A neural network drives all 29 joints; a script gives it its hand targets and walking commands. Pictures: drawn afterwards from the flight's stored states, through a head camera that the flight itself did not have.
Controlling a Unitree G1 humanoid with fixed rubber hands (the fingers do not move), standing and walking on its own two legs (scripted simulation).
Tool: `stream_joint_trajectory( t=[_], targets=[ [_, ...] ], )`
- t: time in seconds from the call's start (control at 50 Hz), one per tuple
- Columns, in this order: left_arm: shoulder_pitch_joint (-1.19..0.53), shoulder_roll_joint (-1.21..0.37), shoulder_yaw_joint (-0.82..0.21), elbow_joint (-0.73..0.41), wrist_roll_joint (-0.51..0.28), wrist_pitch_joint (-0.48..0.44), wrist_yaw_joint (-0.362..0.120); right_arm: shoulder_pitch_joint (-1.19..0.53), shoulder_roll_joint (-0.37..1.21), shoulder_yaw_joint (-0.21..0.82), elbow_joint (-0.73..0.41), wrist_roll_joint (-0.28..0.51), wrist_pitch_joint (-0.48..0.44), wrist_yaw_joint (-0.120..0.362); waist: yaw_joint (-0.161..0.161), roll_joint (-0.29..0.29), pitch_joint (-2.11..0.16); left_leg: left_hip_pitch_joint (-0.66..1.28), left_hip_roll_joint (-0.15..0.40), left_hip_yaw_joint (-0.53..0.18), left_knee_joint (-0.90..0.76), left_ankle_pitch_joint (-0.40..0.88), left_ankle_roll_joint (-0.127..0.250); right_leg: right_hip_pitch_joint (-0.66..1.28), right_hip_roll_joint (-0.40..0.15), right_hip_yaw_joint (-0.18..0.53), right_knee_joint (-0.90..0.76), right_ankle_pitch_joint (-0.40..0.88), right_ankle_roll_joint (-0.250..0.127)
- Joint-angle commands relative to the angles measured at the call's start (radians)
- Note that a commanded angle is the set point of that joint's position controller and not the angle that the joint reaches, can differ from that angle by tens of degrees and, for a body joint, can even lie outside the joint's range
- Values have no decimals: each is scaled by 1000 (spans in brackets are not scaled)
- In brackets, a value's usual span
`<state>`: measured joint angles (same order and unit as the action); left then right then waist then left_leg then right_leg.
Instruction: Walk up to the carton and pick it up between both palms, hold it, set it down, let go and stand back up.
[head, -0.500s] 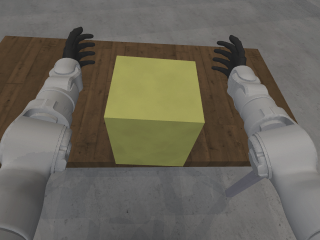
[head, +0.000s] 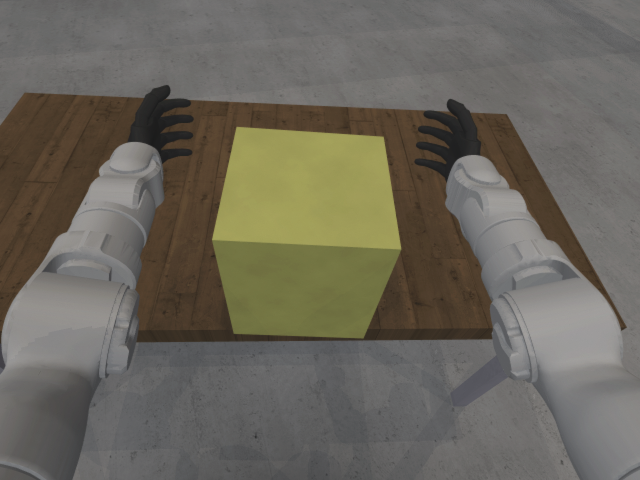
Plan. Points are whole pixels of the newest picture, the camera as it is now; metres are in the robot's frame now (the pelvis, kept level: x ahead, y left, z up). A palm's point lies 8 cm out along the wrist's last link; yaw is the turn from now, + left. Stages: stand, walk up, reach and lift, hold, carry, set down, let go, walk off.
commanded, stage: set down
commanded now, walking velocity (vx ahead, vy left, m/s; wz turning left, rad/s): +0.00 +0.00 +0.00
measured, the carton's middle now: (304, 240) +0.44 +0.02 +0.00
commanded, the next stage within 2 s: none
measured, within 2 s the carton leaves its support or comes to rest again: neither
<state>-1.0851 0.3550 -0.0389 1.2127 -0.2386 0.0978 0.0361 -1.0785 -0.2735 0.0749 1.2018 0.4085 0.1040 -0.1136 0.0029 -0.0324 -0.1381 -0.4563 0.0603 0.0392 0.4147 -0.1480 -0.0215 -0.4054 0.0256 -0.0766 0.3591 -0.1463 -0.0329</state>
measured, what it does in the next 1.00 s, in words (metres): stands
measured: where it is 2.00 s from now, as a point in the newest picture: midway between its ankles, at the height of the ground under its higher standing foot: outside the picture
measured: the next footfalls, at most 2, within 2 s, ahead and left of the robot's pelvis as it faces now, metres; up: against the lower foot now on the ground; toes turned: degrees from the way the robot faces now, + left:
none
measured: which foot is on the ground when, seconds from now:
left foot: down 0.00-1.00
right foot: down 0.00-1.00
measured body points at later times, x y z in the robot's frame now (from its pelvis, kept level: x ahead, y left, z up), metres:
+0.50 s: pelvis +0.00 +0.00 +0.00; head +0.02 +0.02 +0.45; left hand +0.40 +0.22 +0.08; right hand +0.40 -0.17 +0.07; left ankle +0.02 +0.13 -0.74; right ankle +0.01 -0.10 -0.74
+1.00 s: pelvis +0.02 +0.01 +0.00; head +0.03 +0.03 +0.45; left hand +0.33 +0.22 +0.00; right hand +0.33 -0.18 +0.01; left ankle +0.02 +0.13 -0.74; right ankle +0.01 -0.10 -0.74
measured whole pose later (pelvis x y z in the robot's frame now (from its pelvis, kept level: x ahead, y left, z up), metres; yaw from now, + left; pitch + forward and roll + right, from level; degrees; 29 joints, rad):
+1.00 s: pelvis +0.02 +0.01 +0.00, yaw +0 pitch +2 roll -1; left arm -0.21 0.19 0.03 0.68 -0.11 -0.21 0.02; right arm -0.23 -0.15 0.03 0.77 0.23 -0.27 -0.06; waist 0.01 -0.02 -0.01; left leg -0.24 0.04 0.04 0.42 -0.21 -0.01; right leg -0.19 0.01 -0.05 0.37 -0.20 -0.02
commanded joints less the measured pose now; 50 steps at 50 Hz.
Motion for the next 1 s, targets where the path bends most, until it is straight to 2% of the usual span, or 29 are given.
stream_joint_trajectory(
  t=[0.0, 0.1, 0.16, 0.26, 0.44, 0.5, 0.58, 0.74, 0.84, 0.98],
  targets=[
    [-368, 112, 48, -211, 26, -35, -8, -371, -145, -31, -188, -18, -50, -9, 4, 74, -509, 338, -60, 1, 25, 359, -35, 222, 19, 37, -11, 263, 48],
    [-249, 103, 103, -341, 60, -58, -15, -263, -117, -41, -315, -47, -90, -20, 14, 59, -511, 346, -68, 9, 20, 364, -29, 277, 17, 47, -9, 282, 58],
    [-188, 91, 123, -400, 79, -58, -16, -199, -99, -48, -370, -61, -100, -23, 20, 68, -474, 355, -69, 11, 17, 351, -28, 272, 16, 55, -16, 249, 56],
    [-100, 62, 130, -484, 79, -65, -18, -106, -78, -73, -441, -92, -118, -27, 10, 78, -439, 386, -70, 9, 17, 333, -29, 245, 18, 53, -25, 201, 52],
    [97, 9, 146, -511, 113, -102, -26, 76, -31, -77, -461, -129, -164, -14, 15, 53, -324, 392, -70, 2, 1, 288, -18, 242, 14, 58, -43, 122, 48],
    [168, -9, 150, -534, 121, -135, -31, 139, -15, -73, -483, -140, -197, -9, 17, 43, -311, 395, -72, 2, 1, 299, -20, 256, 13, 60, -40, 139, 47],
    [234, -27, 145, -569, 133, -171, -30, 216, -4, -86, -502, -154, -234, -1, 14, 54, -263, 393, -73, 2, -5, 275, -18, 246, 11, 63, -49, 100, 43],
    [407, -55, 120, -656, 134, -235, -19, 375, 0, -77, -552, -157, -307, 23, 11, 73, -247, 427, -71, -10, 11, 328, -32, 232, 16, 59, -44, 127, 31],
    [522, -68, 107, -690, 126, -281, -18, 490, 11, -75, -576, -162, -357, 37, 2, 62, -211, 433, -70, -16, 8, 323, -31, 238, 10, 64, -47, 133, 28],
    [660, -80, 84, -663, 122, -380, -17, 631, 32, -73, -560, -187, -439, 59, 3, 56, -144, 404, -63, -28, 6, 276, -28, 227, -3, 76, -39, 119, 20]
  ],
)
